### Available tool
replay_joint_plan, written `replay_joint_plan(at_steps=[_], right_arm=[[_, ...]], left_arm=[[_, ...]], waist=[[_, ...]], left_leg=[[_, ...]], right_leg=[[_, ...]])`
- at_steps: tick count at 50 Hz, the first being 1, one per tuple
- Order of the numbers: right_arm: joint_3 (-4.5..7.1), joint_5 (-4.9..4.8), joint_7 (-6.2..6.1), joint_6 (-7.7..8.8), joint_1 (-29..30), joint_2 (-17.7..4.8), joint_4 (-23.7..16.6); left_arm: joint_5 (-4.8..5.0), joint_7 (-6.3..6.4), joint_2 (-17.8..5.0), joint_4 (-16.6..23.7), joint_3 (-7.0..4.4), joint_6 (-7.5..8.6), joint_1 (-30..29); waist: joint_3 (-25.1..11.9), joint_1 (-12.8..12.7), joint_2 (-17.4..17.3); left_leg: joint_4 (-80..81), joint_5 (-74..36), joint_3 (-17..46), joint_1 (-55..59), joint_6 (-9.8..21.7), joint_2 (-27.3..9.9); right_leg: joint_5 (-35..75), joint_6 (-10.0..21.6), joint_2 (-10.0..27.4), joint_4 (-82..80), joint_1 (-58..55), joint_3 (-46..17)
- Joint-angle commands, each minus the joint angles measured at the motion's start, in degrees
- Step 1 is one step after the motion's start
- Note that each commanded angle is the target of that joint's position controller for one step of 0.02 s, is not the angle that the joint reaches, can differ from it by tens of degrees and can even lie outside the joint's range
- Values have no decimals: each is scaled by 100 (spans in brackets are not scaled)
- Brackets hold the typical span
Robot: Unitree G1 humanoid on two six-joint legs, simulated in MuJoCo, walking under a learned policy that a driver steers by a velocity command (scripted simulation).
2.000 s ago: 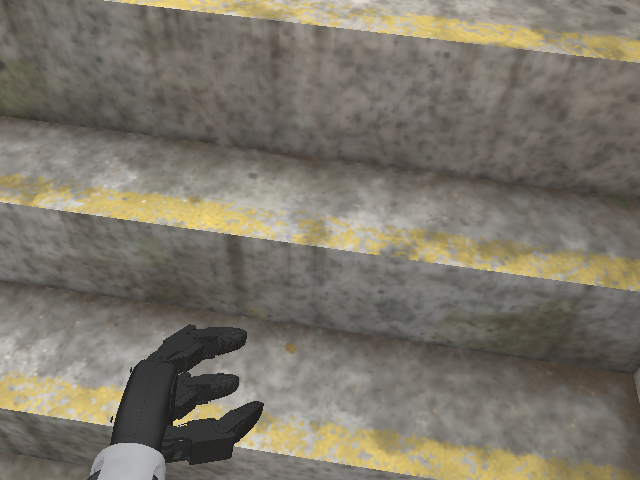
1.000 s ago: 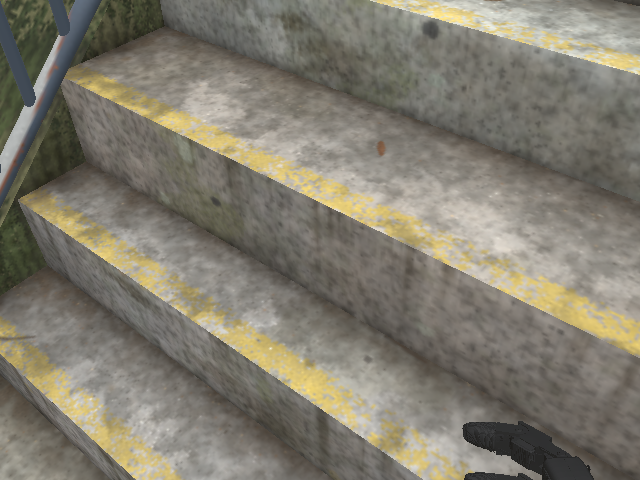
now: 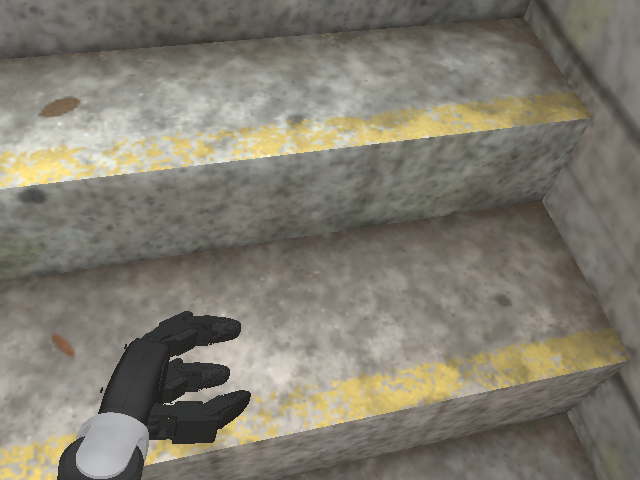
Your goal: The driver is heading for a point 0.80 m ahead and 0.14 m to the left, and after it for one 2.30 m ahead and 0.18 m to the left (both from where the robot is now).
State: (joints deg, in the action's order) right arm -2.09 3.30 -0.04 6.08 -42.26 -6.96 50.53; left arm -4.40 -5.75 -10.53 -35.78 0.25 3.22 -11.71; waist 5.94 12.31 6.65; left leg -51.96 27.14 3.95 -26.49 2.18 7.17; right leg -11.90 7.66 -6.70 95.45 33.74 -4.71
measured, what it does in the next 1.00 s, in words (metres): climbs, turning left: right foot, then left foot 0.20 m higher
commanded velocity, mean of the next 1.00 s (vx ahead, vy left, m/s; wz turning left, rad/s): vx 0.95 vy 0.00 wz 0.20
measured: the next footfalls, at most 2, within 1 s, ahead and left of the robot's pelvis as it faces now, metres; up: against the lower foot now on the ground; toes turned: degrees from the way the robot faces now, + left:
right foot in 0.36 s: +0.05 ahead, -0.17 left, +0.00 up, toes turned +12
left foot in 0.72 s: +0.18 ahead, +0.27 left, +0.20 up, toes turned +40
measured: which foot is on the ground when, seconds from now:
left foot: down 0.00-0.34, up 0.36-0.70, down 0.72-1.00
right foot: up 0.00-0.34, down 0.36-0.78, up 0.80-1.00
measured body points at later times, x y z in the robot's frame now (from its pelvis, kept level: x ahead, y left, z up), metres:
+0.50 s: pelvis +0.05 -0.04 +0.02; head +0.06 -0.01 +0.46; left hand +0.01 +0.23 -0.12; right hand +0.37 -0.13 +0.00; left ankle +0.00 +0.06 -0.40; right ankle +0.01 -0.18 -0.69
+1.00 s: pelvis +0.17 +0.13 +0.22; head +0.14 +0.11 +0.67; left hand +0.28 +0.44 +0.18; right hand +0.36 -0.06 +0.10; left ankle +0.15 +0.24 -0.49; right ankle +0.21 +0.03 -0.16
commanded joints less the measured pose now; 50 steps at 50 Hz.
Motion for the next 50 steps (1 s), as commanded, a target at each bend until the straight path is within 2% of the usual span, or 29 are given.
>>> replay_joint_plan(at_steps=[1,5,9,12,13,15,16,17,18,19,20,21,22,24,28,32,34,35,36,37,38,39,40,41,43,44,45,48,50], right_arm=[[276,-232,-260,27,791,-482,-478],[45,-154,-442,-264,1814,-155,-969],[49,-266,-427,-404,1079,-279,-882],[327,-346,-541,-463,1658,-567,-1060],[384,-362,-524,-502,2879,-769,-1448],[584,-461,-493,-480,3159,-1322,-1674],[572,-314,-490,-424,4348,-1408,-2215],[447,-191,-429,-323,5008,-1128,-2554],[83,12,-119,-206,4624,179,-2740],[-37,-334,115,-36,3721,633,-2573],[22,-564,288,-5,2863,414,-2383],[100,-718,281,-105,2382,-288,-2293],[-4,-700,290,-128,2947,-381,-2682],[-158,-535,277,-265,4448,-477,-3147],[-281,-575,25,-387,5108,-393,-3409],[-722,-411,221,-194,6102,340,-3914],[-833,-355,445,-13,6650,465,-4141],[-901,-471,502,22,6553,473,-4132],[-603,-602,402,-7,5848,155,-3872],[-318,-564,303,-77,4637,-283,-3814],[97,-391,161,-162,3349,-887,-3371],[422,-108,-127,-374,2006,-1490,-2990],[639,-124,-228,-390,1429,-1900,-2241],[567,8,-215,-317,1677,-1714,-1881],[203,73,-148,-287,3392,-441,-1832],[73,38,-75,-255,3748,25,-1536],[-16,25,-36,-231,3631,388,-1209],[76,209,-108,-276,4091,-185,-1077],[117,173,-132,-350,4738,-597,-1243]], left_arm=[[130,-29,483,1242,245,248,-763],[359,282,702,1542,532,125,-421],[92,505,908,1691,665,170,-524],[59,460,778,1681,649,191,-166],[7,454,475,1522,572,162,331],[93,694,-177,1747,181,94,377],[27,677,-726,1280,-68,163,1796],[392,591,-696,397,-241,155,3348],[481,432,-256,-485,-106,101,3171],[65,425,266,-438,119,108,2106],[-250,506,278,-263,63,54,1819],[-274,606,-76,-309,-65,15,1847],[19,705,-439,-367,-254,-57,2102],[132,988,-622,-575,-288,-4,2443],[149,999,-822,-803,-256,285,2933],[288,981,-795,-1472,-230,113,4043],[443,913,-751,-1732,-200,14,4287],[643,858,-1155,-1891,-242,0,4389],[458,710,-1272,-2067,-220,106,4704],[545,642,-1718,-2151,-326,334,4865],[623,506,-1663,-2164,-314,587,4854],[984,516,-2181,-1811,-544,581,3669],[863,468,-1436,-1491,-483,521,3322],[752,453,-941,-1135,-484,430,2628],[589,471,272,228,-193,167,1332],[533,447,458,501,-81,10,1382],[538,369,581,666,59,-105,1552],[696,473,245,430,37,-515,3318],[572,714,-233,227,-107,-810,3831]], waist=[[-1061,-921,-884],[373,-1222,-695],[-44,-758,-742],[-968,-1090,-996],[-1272,-1641,-1128],[-1575,-1869,-1893],[-1766,-2778,-1515],[-2032,-3050,-1126],[-1146,-1935,542],[-454,-953,775],[-750,-513,779],[-1449,-383,409],[-1530,-505,72],[-777,-1050,-832],[-42,-1324,-1188],[-13,-1613,-901],[-270,-1642,-861],[-698,-1461,-355],[-1699,-1107,88],[-2780,-271,626],[-3693,187,558],[-3888,1126,854],[-4296,640,-844],[-3669,132,-1526],[-1734,-904,-1544],[-1068,-1226,-1505],[-622,-1425,-1370],[-445,-2530,-1605],[-122,-2940,-1278]], left_leg=[[2417,-1495,3339,1434,1451,-1625],[3239,320,2831,-1320,1455,-1565],[2883,-1497,2731,-38,1460,-1150],[2803,-1589,2761,868,1142,-996],[3010,-2577,2105,-235,990,-801],[2398,-6246,2145,-348,930,-700],[724,-8581,1452,761,433,-222],[-1440,-6996,1152,721,289,-331],[-3411,-970,521,-840,134,216],[-6745,460,1043,-3340,294,496],[-8064,748,968,-4912,146,419],[-8666,859,563,-5416,-174,-153],[-7850,575,898,-5702,-442,-1066],[-8048,-23,834,-5622,-713,-1488],[-7555,-88,889,-6109,-573,-1554],[-5622,-298,-176,-6297,-452,-2040],[-3591,-865,-942,-4180,-400,-2164],[-1992,496,-1740,-1730,-256,-1568],[-1727,-56,-1610,783,-141,-1047],[-1101,157,-568,2509,143,-929],[-1211,217,454,4281,570,-1060],[558,451,2107,5088,567,-1696],[1706,1234,4065,5280,876,-2684],[1972,-271,4140,3917,862,-3240],[1467,-1649,1477,1768,231,-2949],[1518,-1597,771,1001,121,-2901],[1776,-1545,421,503,82,-2920],[3134,-2334,-636,-254,160,-3152],[3627,-2278,-1286,-723,128,-3080]], right_leg=[[-1381,-183,159,1942,1812,-293],[-1243,-431,470,2280,2343,222],[-728,-711,535,2418,3185,695],[-546,-657,778,314,2540,540],[-255,-544,704,-1563,430,815],[-2158,-504,463,-3829,-1316,531],[-374,-480,677,-5785,-1796,785],[1345,-318,1175,-8058,-2807,508],[3701,-524,1632,-8609,-3130,723],[5310,-931,1747,-6823,-3494,571],[7895,-462,2738,-5263,-4094,-245],[6057,184,2893,-5867,-4741,-262],[2648,450,3257,-6892,-4647,-741],[532,552,3209,-8063,-3422,-924],[851,384,2874,-8518,-3196,-148],[1070,366,2729,-9257,-3864,54],[2913,335,2561,-9515,-3455,560],[5006,475,2261,-9613,-2494,765],[8449,527,2452,-8660,-2327,682],[9462,368,2571,-7689,-2248,380],[9791,279,2498,-6543,-1174,138],[7470,-347,2142,-5333,-714,-165],[2853,-422,1358,-3316,65,-333],[560,-523,978,-404,352,-390],[-443,-131,861,2054,2030,-246],[-917,25,1009,2502,2337,-186],[-1411,169,1006,3092,2508,-325],[-879,-214,700,4777,2097,81],[-500,-543,489,5312,1943,384]])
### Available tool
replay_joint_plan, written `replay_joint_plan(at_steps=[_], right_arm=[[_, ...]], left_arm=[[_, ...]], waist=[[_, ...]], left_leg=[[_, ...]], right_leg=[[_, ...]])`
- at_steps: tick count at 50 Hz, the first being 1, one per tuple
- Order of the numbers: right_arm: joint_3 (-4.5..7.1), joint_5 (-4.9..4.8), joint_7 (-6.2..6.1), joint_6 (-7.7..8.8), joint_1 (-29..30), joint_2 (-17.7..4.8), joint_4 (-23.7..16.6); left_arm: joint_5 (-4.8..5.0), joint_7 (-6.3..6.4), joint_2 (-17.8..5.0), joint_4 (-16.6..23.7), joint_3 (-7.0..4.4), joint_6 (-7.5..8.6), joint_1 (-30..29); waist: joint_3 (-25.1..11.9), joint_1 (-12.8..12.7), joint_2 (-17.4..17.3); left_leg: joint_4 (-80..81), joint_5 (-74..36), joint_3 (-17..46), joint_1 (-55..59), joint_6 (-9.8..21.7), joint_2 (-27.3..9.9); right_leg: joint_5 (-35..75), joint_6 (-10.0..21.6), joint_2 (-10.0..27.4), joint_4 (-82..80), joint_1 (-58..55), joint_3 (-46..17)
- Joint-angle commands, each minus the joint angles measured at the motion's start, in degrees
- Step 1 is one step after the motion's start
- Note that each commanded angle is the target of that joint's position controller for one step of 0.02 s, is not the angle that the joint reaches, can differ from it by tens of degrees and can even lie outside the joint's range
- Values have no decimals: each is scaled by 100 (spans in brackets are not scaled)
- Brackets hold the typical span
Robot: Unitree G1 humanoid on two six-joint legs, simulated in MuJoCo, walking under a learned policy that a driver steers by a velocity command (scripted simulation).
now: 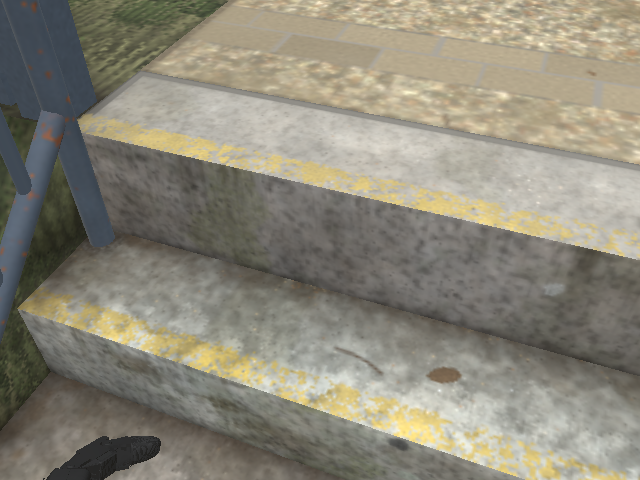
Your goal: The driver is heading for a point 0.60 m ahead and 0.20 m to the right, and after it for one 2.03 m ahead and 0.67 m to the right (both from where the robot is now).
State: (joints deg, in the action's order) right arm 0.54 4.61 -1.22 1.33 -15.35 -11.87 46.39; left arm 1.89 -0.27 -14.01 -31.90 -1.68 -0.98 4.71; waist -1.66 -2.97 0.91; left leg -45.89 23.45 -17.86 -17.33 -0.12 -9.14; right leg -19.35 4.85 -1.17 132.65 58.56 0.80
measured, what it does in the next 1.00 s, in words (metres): climbs, turning right: right foot 0.06 m higher, then left foot 0.05 m lower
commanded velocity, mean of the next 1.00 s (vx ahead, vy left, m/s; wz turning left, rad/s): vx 0.12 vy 0.00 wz -0.64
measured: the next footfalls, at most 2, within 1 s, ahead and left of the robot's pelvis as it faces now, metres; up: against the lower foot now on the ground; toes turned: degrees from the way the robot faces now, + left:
right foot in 0.28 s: +0.04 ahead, -0.09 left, +0.06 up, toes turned +14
left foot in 0.44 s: +0.02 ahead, +0.11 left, +0.01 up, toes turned -16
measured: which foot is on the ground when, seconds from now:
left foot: down 0.00-0.18, up 0.20-0.42, down 0.44-0.62, up 0.64-1.00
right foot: up 0.00-0.26, down 0.28-0.34, up 0.36-0.64, down 0.66-1.00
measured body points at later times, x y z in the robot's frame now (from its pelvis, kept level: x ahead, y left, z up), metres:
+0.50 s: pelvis +0.06 -0.01 +0.06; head +0.12 -0.04 +0.50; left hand -0.01 +0.25 -0.05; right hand +0.43 -0.18 +0.10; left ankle -0.01 +0.13 -0.69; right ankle -0.05 -0.14 -0.46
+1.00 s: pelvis +0.08 -0.03 +0.03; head +0.07 -0.03 +0.48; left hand +0.42 +0.05 +0.01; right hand +0.05 -0.34 -0.06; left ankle +0.10 +0.12 -0.49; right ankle -0.01 -0.13 -0.70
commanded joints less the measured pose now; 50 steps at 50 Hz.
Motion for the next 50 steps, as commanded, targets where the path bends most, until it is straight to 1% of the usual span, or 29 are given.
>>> replay_joint_plan(at_steps=[1,4,6,8,9,11,12,13,14,16,17,18,19,20,22,23,24,27,31,32,33,34,35,36,39,43,45,48,50], right_arm=[[-99,19,-32,101,2229,-406,-902],[-28,149,-115,-12,2172,-981,-1133],[47,33,-231,-48,3272,-1516,-1657],[-11,-230,-99,3,3600,-1404,-1953],[-88,-428,30,90,3649,-1115,-2244],[-447,-651,218,193,3722,281,-2499],[-464,-332,283,482,3320,266,-3003],[-506,-185,402,687,2869,279,-3147],[-536,-35,525,721,3251,107,-3023],[-607,593,523,739,4297,-7,-3122],[-482,599,414,736,3880,-172,-3053],[-287,160,296,610,2507,-374,-2541],[-273,-478,112,341,2136,-125,-2053],[-223,-574,46,185,2153,-235,-1904],[-115,-278,48,-56,2551,-280,-1306],[-73,90,81,-82,3357,-174,-1631],[-19,186,133,-77,4591,-357,-2089],[145,-375,465,130,5301,-674,-2536],[79,-341,491,98,5006,-830,-2694],[-63,-414,416,30,4721,-469,-2595],[-219,-445,327,-42,4008,207,-2460],[-131,-409,271,64,4160,24,-2740],[-147,-295,305,107,3656,-5,-2610],[-127,-443,373,85,3034,-118,-2332],[12,-661,362,-128,2976,32,-2559],[120,-649,148,-533,1321,95,-1552],[162,-759,-135,-602,1783,-95,-1751],[158,-675,-229,-534,1736,-273,-1940],[121,-541,-150,-448,836,-396,-1732]], left_arm=[[-143,239,-202,-120,-12,-474,2101],[-226,381,-790,92,-210,-538,1740],[-373,370,-1241,-378,-460,-434,3230],[-456,390,-1092,-486,-528,-503,3739],[-537,287,-849,-627,-493,-504,3969],[-487,-89,298,-1546,-123,-268,4192],[-485,-109,-238,-1666,-119,71,3280],[-684,-7,-926,-1295,-326,324,2391],[-542,35,-490,-1322,-284,411,2493],[-302,115,209,-1650,-312,387,3586],[-169,212,234,-1535,-393,402,3222],[91,302,106,-1137,-502,220,1878],[260,455,-409,-823,-658,108,1916],[353,410,-731,-564,-660,80,2005],[218,318,-657,-334,-618,53,2223],[350,207,-510,-459,-628,118,3125],[284,54,-336,-777,-494,53,4433],[-295,124,-180,-1554,-227,-287,5536],[-343,53,-393,-1326,-328,-280,5365],[-294,29,-103,-1531,-247,-169,5455],[-334,-25,21,-1624,-126,7,4284],[-416,-49,-646,-1374,-300,209,3790],[-360,81,-1043,-1089,-425,192,3331],[-322,294,-986,-749,-391,90,2648],[-315,663,-308,-491,-112,-16,1806],[-585,577,-210,-175,172,8,1120],[-689,537,-495,-21,135,-68,1199],[-606,699,-690,487,45,-195,840],[-516,651,-679,861,31,-156,-407]], waist=[[678,-1519,-569],[516,-1361,-301],[-52,-2135,-119],[-711,-2177,-711],[-649,-2015,-864],[652,-1324,333],[1587,-253,1482],[821,374,1683],[438,52,791],[496,-597,137],[338,-224,-192],[-342,956,-1873],[-485,765,-2255],[-335,485,-1427],[1047,-478,-1892],[486,-1148,-1822],[-446,-1883,-1566],[-2074,-2005,-535],[-1684,-2166,-481],[-1248,-2038,-50],[-331,-908,1157],[291,-330,2467],[-539,-176,2202],[-1230,-39,1459],[-70,201,646],[-135,431,690],[429,66,906],[286,-70,848],[-409,546,497]], left_leg=[[3244,-1676,584,-1579,278,-1317],[3646,-3258,-358,-808,302,-769],[2815,-6261,-999,-613,271,-170],[1371,-6991,-413,617,558,-787],[270,-7235,38,1594,622,-743],[-3599,-474,379,1004,100,431],[-5408,824,1062,-1928,-150,1402],[-5513,401,2408,-2071,-132,1466],[-5075,294,2501,-1660,-112,1469],[-2812,960,1403,-1290,-68,2203],[-966,838,2154,285,171,1817],[2253,-1242,3369,2849,847,685],[3331,-4478,3396,2737,751,-53],[3099,-5410,2835,2322,622,-253],[4376,-7875,1763,3315,274,-262],[2455,-10341,1158,4293,119,-91],[1626,-10639,989,4381,445,-101],[1459,-10043,1161,3890,794,-373],[-417,-9681,733,3695,372,369],[-1657,-7034,578,3172,236,710],[-2435,-1865,709,1531,311,935],[-4498,415,1089,-1292,95,1735],[-6142,1228,1577,-2646,-307,2150],[-6488,903,2205,-2427,-383,1745],[-6050,1094,2102,-2851,-601,1104],[-6371,72,1384,-1363,-677,964],[-6488,1247,2051,-2200,-643,1019],[-5627,1773,2407,-3485,-753,838],[-3544,236,1727,-2381,-755,392]], right_leg=[[426,-404,-48,1364,-566,-58],[439,-453,-194,-57,-1323,282],[890,-311,-324,-3005,-3371,557],[795,-131,143,-5762,-4013,159],[537,168,344,-7615,-3593,-579],[3708,737,774,-13037,-3423,-1178],[5547,812,-454,-11740,-3877,-1705],[4636,1248,149,-11509,-3424,-4449],[4005,1045,58,-11519,-3156,-4517],[5383,-793,-1105,-11917,-3624,-3550],[5568,-1425,-1331,-11065,-2922,-3404],[2345,-1932,-1868,-8263,-1335,-2647],[-1879,-1605,-1645,-5322,-1303,-2208],[-2132,-1451,-1208,-3838,-1255,-1807],[-3412,-1269,-1613,-1490,890,-977],[-3864,-1090,-1338,-2019,1443,-311],[-3599,-1113,-493,-3343,720,-222],[-1767,-1115,310,-4482,-1485,-261],[1506,-257,463,-10145,-3753,152],[3094,65,506,-12469,-4362,364],[3964,214,352,-12926,-4702,281],[8203,440,365,-10643,-5719,-1086],[10147,1156,1010,-9979,-7048,-2403],[8403,1306,1381,-10221,-6760,-3043],[5263,881,1635,-10489,-5390,-2588],[4790,791,1382,-10837,-3439,-1120],[3913,913,1561,-11117,-3537,-1149],[4123,984,2014,-10816,-4983,-1268],[4671,702,1822,-10695,-5170,-634]])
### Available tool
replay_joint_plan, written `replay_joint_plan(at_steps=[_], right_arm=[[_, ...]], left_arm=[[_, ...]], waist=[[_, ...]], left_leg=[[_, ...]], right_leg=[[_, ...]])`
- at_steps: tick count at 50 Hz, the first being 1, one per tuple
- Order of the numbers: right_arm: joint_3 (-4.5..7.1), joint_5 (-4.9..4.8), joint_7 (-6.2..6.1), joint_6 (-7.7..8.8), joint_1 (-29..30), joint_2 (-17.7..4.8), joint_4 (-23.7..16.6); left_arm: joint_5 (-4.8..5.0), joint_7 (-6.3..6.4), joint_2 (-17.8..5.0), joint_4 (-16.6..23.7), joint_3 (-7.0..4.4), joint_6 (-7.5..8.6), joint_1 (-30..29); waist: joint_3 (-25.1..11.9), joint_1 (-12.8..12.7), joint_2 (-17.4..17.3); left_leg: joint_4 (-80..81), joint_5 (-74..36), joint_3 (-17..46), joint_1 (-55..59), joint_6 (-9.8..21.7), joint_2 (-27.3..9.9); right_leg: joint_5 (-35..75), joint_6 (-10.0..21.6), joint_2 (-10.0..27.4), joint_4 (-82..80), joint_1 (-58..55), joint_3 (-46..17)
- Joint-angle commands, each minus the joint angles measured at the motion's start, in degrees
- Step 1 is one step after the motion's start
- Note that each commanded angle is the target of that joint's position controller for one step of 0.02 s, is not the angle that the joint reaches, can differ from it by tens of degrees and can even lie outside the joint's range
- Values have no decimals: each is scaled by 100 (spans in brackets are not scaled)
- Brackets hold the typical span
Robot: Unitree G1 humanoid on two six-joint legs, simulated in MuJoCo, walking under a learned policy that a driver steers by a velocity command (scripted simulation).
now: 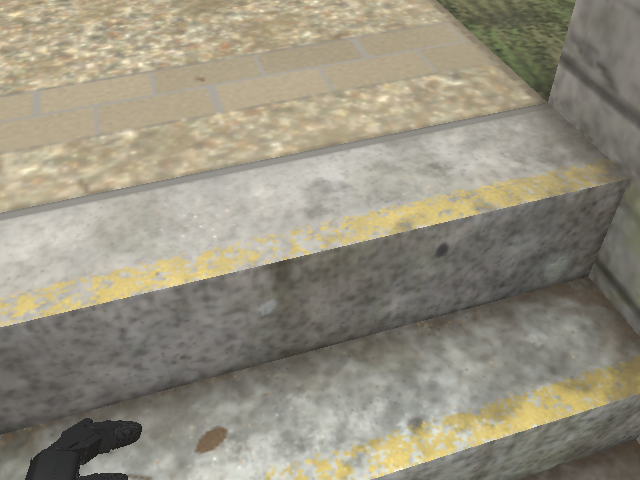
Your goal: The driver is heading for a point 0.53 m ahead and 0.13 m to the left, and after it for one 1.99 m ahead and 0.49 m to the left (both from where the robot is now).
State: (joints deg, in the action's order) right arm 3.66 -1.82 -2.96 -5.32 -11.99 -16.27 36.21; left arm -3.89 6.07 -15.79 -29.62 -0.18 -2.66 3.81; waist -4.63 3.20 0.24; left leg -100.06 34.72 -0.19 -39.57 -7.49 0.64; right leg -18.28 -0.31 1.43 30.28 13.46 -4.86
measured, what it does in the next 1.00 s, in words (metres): steps to the left: left foot, then right foot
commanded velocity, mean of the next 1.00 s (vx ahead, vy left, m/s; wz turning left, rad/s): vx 0.46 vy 0.00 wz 0.32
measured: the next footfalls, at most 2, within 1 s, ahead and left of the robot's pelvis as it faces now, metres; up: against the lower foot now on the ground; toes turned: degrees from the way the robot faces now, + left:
left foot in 0.08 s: -0.06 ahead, +0.17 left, +0.01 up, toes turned -20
right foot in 0.38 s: -0.06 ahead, -0.03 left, +0.00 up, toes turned +12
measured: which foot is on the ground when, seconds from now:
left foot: up 0.00-0.06, down 0.08-0.34, up 0.36-0.72, down 0.74-1.00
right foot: down 0.00-0.10, up 0.12-0.36, down 0.38-0.72, up 0.74-1.00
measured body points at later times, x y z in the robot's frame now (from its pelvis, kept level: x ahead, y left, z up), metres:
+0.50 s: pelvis -0.06 +0.05 -0.04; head -0.06 +0.06 +0.41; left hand +0.18 +0.28 -0.07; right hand +0.00 -0.23 -0.15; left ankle -0.19 +0.17 -0.49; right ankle -0.10 -0.04 -0.74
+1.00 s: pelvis -0.06 +0.18 -0.01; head -0.07 +0.19 +0.44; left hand +0.05 +0.42 -0.09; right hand +0.08 -0.01 -0.13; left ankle -0.15 +0.26 -0.74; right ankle -0.02 +0.07 -0.34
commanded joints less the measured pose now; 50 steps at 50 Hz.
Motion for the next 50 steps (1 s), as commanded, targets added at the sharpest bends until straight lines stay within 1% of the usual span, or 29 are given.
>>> replay_joint_plan(at_steps=[1,4,5,6,7,8,9,11,13,15,16,17,18,19,20,21,22,25,28,30,32,35,36,37,38,39,40,43,50], right_arm=[[-184,161,80,263,248,38,-553],[-43,148,306,353,-731,-78,-114],[153,152,197,420,-181,-742,36],[131,319,178,363,-1167,-425,-11],[52,609,120,412,-1518,-175,154],[-14,540,154,425,-1767,38,345],[48,373,108,446,-2002,124,574],[126,259,67,553,-2302,-28,585],[343,-51,-138,408,-1705,-357,175],[367,-135,-342,286,-978,-456,-114],[379,-255,-350,234,53,-494,-486],[390,-255,-274,233,-703,-483,-238],[283,-287,-113,276,-1265,-210,17],[199,-34,23,377,-1147,9,38],[301,38,81,376,-1881,-142,20],[366,37,28,312,-3316,-637,-60],[239,22,56,144,-3788,-516,261],[149,124,21,-60,-2438,-420,-125],[-184,146,57,205,-179,10,-701],[-416,237,134,361,-251,422,-766],[-578,324,225,383,-830,395,-558],[-264,674,370,508,-2960,-175,240],[-152,696,432,600,-3566,-433,594],[-324,724,510,704,-2736,-36,665],[-435,891,431,768,-1653,-53,98],[-276,905,345,843,-1570,-467,5],[-119,763,321,853,-1392,-881,-29],[-226,527,79,1019,-429,-651,-109],[-408,737,-36,955,-333,-322,219]], left_arm=[[137,-68,-395,761,-80,21,-791],[230,-295,-266,626,-77,-80,-814],[23,-242,-282,1071,-60,-77,-579],[32,-403,-281,1005,43,59,-1616],[167,-635,3,1319,128,278,-2355],[219,-809,245,1232,239,503,-2512],[61,-844,332,1473,240,647,-2679],[-265,-845,442,1656,361,811,-2883],[-51,-818,83,1478,273,773,-2487],[151,-671,-102,1293,116,582,-1629],[351,-540,-159,873,-16,468,-408],[644,-437,17,396,-81,233,-485],[457,-419,291,383,-2,172,-722],[373,-395,477,219,35,89,-851],[-214,-382,342,481,114,121,-1686],[-281,-456,-249,505,-31,558,-2353],[-38,-624,201,742,67,733,-2719],[155,-524,-182,429,-37,756,-2412],[-99,-409,-478,28,-172,732,-720],[20,-359,-679,-160,-291,705,-209],[384,-421,-799,-174,-333,555,-511],[448,-515,-693,-154,-225,557,-1024],[564,-609,-313,-19,-77,663,-1485],[700,-773,584,127,117,631,-1312],[848,-926,842,70,113,688,-752],[903,-928,472,14,58,748,156],[802,-916,176,71,85,740,238],[673,-909,45,236,84,443,-79],[577,-648,236,563,220,165,-283]], waist=[[-368,56,549],[-461,192,538],[191,-420,-1189],[-252,660,-1164],[46,864,-1188],[-39,898,-504],[306,747,-459],[121,496,-1042],[-168,274,-256],[-663,-250,-433],[-903,-919,-124],[-990,-563,1260],[-1085,-391,2090],[-168,-296,1472],[-91,512,1701],[-1344,1485,1978],[-1217,1639,1251],[63,1348,308],[1462,154,218],[907,117,242],[397,431,52],[-490,1376,36],[-521,1762,-325],[181,879,-1199],[364,60,-1678],[-789,-301,-1301],[-1151,-259,-1031],[-154,-509,-437],[887,-701,-139]], left_leg=[[3440,-1425,-355,757,118,-563],[7776,-2695,-893,1371,647,-43],[6569,-2406,1329,980,1461,126],[7407,-2962,1221,1530,1642,87],[7828,-3697,1891,1653,1724,84],[8341,-4880,940,1946,1376,237],[7819,-5889,1574,2639,1577,270],[7686,-9412,2736,4159,1209,309],[7316,-7698,4113,5138,1568,-404],[6771,-7382,4767,3657,1198,-601],[6108,-7134,4288,1618,548,-283],[5027,-2826,3212,873,522,590],[3144,299,2308,-255,405,1240],[1203,274,2025,-1231,614,1089],[-1976,1193,1616,-1098,43,1775],[-3346,1216,1273,-1460,-280,442],[-2887,988,1204,-1615,-445,-243],[-1985,-988,563,-729,-361,-715],[475,-1813,596,-1916,21,-763],[1076,-1960,687,-1607,128,-847],[4089,-680,186,395,471,-927],[6984,-2767,-465,3392,1247,-366],[8225,-4185,-202,3889,1532,-545],[7786,-5479,186,4319,1614,-1007],[6293,-8699,133,4230,1611,-1445],[5847,-8698,668,5257,1965,-2128],[6708,-6828,1020,5141,2187,-2415],[8034,-2490,803,3244,1952,-2469],[8920,-2464,-836,3033,1679,-2298]], right_leg=[[5409,1099,1199,-243,-532,316],[6054,768,769,1617,-1935,821],[5219,468,-115,2181,-359,641],[1572,415,-253,2753,-4,530],[147,273,-589,3626,727,76],[-436,257,-542,4261,369,311],[-665,123,-1043,5051,1677,505],[-1451,-152,-1534,5587,3042,520],[-1218,-247,-985,3505,3339,-557],[-1103,-9,-468,2457,1680,-1317],[-106,361,266,-402,-998,-1819],[1808,325,71,-1542,-2097,-790],[2763,541,532,-860,-3027,-749],[3705,350,869,-741,-2344,-292],[8033,563,1634,-79,-1742,-230],[8135,1683,2978,730,-1950,-1551],[6238,1844,2568,267,-2002,-1267],[1359,1497,2154,-826,325,-987],[29,1161,1503,-1464,-111,179],[879,1379,1800,-1712,-501,11],[2143,1434,1598,-2005,68,599],[6399,1469,1386,585,183,596],[4703,948,534,2811,343,1093],[-190,661,-235,5345,2346,770],[-1116,346,-923,8537,3971,-75],[-1083,92,-828,9364,4930,-371],[-841,-180,-429,9489,5166,46],[-187,-367,219,9767,5039,198],[387,-87,17,10764,6583,210]])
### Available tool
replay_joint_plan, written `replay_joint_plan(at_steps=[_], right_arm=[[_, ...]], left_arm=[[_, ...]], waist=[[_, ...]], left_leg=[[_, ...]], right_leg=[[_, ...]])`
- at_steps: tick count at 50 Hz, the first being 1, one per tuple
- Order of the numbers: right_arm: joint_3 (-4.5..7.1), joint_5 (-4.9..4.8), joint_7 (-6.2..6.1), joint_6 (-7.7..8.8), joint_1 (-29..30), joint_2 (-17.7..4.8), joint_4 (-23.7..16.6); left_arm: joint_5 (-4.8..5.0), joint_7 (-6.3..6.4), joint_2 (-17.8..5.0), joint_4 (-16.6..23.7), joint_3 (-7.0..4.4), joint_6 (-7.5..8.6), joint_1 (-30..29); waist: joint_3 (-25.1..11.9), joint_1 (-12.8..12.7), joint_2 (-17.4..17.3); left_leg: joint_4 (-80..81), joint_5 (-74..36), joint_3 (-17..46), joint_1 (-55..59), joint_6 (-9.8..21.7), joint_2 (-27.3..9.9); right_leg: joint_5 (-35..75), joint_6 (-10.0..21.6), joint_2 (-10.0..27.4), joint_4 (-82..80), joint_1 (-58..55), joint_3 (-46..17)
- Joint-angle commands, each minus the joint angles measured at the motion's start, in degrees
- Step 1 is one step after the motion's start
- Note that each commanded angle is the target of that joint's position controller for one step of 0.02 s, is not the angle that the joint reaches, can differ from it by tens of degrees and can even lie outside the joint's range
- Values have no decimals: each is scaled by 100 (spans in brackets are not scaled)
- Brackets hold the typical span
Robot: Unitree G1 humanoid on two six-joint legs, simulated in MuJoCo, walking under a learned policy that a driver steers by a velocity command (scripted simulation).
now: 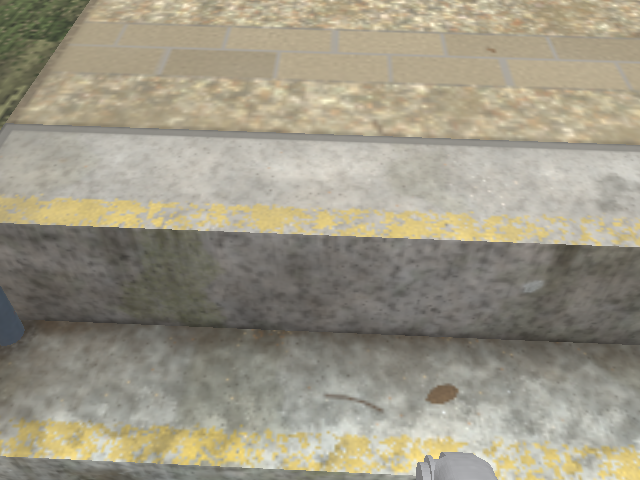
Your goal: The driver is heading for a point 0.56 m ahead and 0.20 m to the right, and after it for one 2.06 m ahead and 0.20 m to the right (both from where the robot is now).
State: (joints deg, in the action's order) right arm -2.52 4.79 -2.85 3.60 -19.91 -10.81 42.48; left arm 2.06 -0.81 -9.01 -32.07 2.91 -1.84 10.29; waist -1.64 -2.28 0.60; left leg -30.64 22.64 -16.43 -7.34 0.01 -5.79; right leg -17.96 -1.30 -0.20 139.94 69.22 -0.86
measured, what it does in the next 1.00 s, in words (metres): climbs, turning right: right foot 0.22 m higher, then left foot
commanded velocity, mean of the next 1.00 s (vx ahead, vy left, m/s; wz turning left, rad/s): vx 0.98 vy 0.00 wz -0.68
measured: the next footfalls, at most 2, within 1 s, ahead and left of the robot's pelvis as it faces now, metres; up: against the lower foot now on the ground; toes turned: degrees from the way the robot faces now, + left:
right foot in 0.14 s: +0.16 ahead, -0.10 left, +0.22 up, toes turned +0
left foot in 0.62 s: +0.26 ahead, +0.09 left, +0.22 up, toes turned -33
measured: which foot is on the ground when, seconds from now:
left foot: down 0.00-0.20, up 0.22-0.60, down 0.62-0.94, up 0.96-1.00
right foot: up 0.00-0.12, down 0.14-0.60, up 0.62-0.92, down 0.94-1.00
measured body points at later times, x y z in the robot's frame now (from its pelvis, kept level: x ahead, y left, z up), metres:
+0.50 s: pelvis +0.15 -0.04 +0.21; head +0.10 -0.04 +0.66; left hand +0.19 +0.15 +0.07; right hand +0.39 -0.23 +0.25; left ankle +0.24 +0.09 -0.37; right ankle +0.12 -0.10 -0.51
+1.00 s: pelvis +0.27 -0.18 +0.22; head +0.29 -0.20 +0.66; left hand +0.59 -0.17 +0.17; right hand +0.11 -0.41 +0.09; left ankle +0.26 +0.08 -0.35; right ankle +0.24 -0.32 -0.51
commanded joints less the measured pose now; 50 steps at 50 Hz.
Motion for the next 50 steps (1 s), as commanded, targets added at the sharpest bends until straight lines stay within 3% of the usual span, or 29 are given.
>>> replay_joint_plan(at_steps=[1,4,5,6,8,10,11,13,15,18,23,24,26,28,29,30,31,32,33,34,36,39,42,44,45,47,48,49,50], right_arm=[[215,40,-52,32,404,-916,-369],[192,-180,-134,-34,854,-1056,-53],[375,-428,-176,-90,173,-1807,220],[463,-511,-193,-204,-226,-2020,286],[610,-343,-93,-364,741,-2439,-218],[519,-646,-41,-342,1553,-2035,-1008],[306,-458,140,-154,1901,-1335,-1230],[-42,-120,613,245,2646,-365,-2039],[-274,260,801,474,2424,198,-2179],[-330,248,868,540,2131,305,-2175],[-320,-176,297,450,2530,20,-2053],[-372,-95,271,428,2645,184,-2081],[-222,-275,192,357,2724,6,-2230],[27,-459,59,239,1614,-320,-2181],[212,-417,70,238,257,-679,-1681],[335,-559,58,209,-324,-711,-1148],[242,-418,160,152,-282,-417,-776],[170,-91,190,120,219,-256,-830],[216,10,80,36,898,-293,-1024],[369,-348,33,105,1119,-514,-1130],[372,-546,80,270,1191,-437,-1050],[507,-302,67,534,922,-849,-520],[673,-513,168,385,747,-1484,-167],[690,-446,249,357,432,-1791,-95],[703,-482,292,315,621,-1992,-139],[464,-552,339,379,1087,-1181,-385],[212,-436,295,455,1107,-234,-636],[307,-748,258,586,175,-396,-357],[292,-855,244,554,701,-418,-503]], left_arm=[[-46,67,-330,1014,29,40,-1312],[32,13,-382,1186,141,56,-1206],[197,-29,-331,1161,208,73,-970],[198,-73,-575,1124,82,79,-765],[-86,-160,-1270,477,-305,55,1066],[-284,-181,-1970,56,-640,72,1610],[-291,-26,-2009,-48,-669,24,1479],[-626,-40,-1049,-28,-330,334,1394],[-380,-118,-355,-434,-213,577,1667],[-337,-126,-109,-658,-127,723,1596],[-160,75,-269,-408,-211,848,1081],[-148,91,-279,-359,-212,736,710],[-136,104,-444,-305,-324,682,517],[186,94,-1014,-94,-508,818,16],[105,62,-1061,293,-486,892,-719],[-13,-34,-817,321,-451,944,-710],[-122,-204,-37,478,-221,972,-668],[-9,-269,141,503,-163,938,-357],[267,-232,-528,223,-295,752,1143],[304,-163,-687,431,-216,631,1448],[-21,-62,-769,577,-166,397,173],[-148,-71,-483,974,98,472,-827],[-214,-165,-400,1086,193,639,-1238],[-157,-208,-1008,955,-129,714,-600],[-209,-169,-1286,735,-363,642,499],[-335,-87,-1758,-19,-722,369,2115],[-585,-97,-2000,-64,-682,350,2303],[-997,-39,-1859,-22,-717,420,2404],[-980,-99,-1765,-237,-720,452,2303]], waist=[[816,-123,-276],[506,-584,-488],[-278,-646,-921],[-515,-676,-1095],[-1835,-1170,-1379],[-1528,-1313,69],[-951,-922,1350],[-93,-84,866],[410,324,291],[44,508,-168],[411,284,-627],[337,417,-327],[-84,517,406],[-756,1244,612],[-1207,1951,35],[-1213,1722,-369],[-711,1156,-993],[-425,614,-1126],[-933,-263,-1342],[-1170,-571,-1666],[-67,59,-493],[1051,206,685],[525,214,431],[-246,-73,-229],[-738,-808,-710],[-813,-1462,-461],[-1195,-884,1218],[-2382,-801,1256],[-2107,-921,919]], left_leg=[[2393,-1074,525,-652,950,-1570],[3069,-4224,-658,-1060,713,-780],[3127,-6019,-583,-863,940,-731],[2343,-7933,-494,50,996,-848],[305,-12210,-37,1584,1557,-1793],[-1675,-9012,130,-99,1327,-1026],[-3129,-3355,479,-1460,1312,104],[-6724,-1128,2552,-2867,1182,1154],[-7673,-1075,2747,-3726,1357,1058],[-8569,-1250,2727,-4274,1300,986],[-5164,-531,1847,-3405,589,827],[-4460,-583,1448,-2349,414,1007],[-3110,-350,1352,-838,196,1242],[-1334,764,2534,878,435,929],[-126,-853,2029,1650,429,875],[668,-1676,2069,2514,508,376],[439,-2693,2490,2923,585,-211],[-473,-6109,2742,2816,800,-978],[-261,-6034,3160,2613,1495,-1904],[619,-2182,4687,1719,1796,-2656],[1856,2,4365,298,1632,-1769],[2120,-1880,2833,-544,1213,-1122],[2454,-4701,1846,-743,1136,-789],[1239,-8263,1916,143,1248,-546],[419,-8701,1989,16,1112,-558],[-2375,-4164,1889,-1993,627,141],[-5901,668,1977,-3497,424,891],[-8544,461,2955,-4534,314,979],[-9776,508,2478,-5527,142,892]], right_leg=[[212,-11,246,-840,1013,133],[313,238,368,-3706,-1187,927],[-1465,493,-112,-4924,-2708,1497],[-2424,559,-379,-5545,-2995,1618],[-3127,833,-1161,-5736,-3931,1415],[-2424,1503,-829,-8083,-4893,-821],[-3087,2015,-180,-10009,-4878,-2956],[-3901,1774,-49,-11710,-3528,-5223],[-3121,1549,-430,-11161,-3110,-4663],[-1818,1563,-625,-10886,-3743,-4075],[-313,1735,-368,-12130,-3001,-3416],[670,1681,-578,-12195,-2312,-2955],[2388,1504,-652,-12005,-2230,-2857],[3804,1006,-527,-10673,-2465,-3114],[4653,583,-993,-9572,-3032,-2322],[2916,471,-1125,-7696,-2530,-1742],[-565,540,-1112,-6407,-1347,-1310],[-1240,583,-877,-4834,-496,-1215],[-1780,172,-151,-3954,-222,-1084],[-1235,44,1028,-4685,-352,-1337],[-822,-209,986,-4618,-636,-889],[-89,-62,1078,-6244,-988,-766],[-229,228,763,-8329,-3361,578],[392,253,61,-9723,-5076,780],[1261,445,129,-10826,-6463,464],[3023,423,813,-11297,-8662,-223],[6889,375,1981,-10069,-9100,-1432],[6400,1321,2934,-10552,-9321,-2487],[4413,1734,2921,-11026,-9138,-2527]])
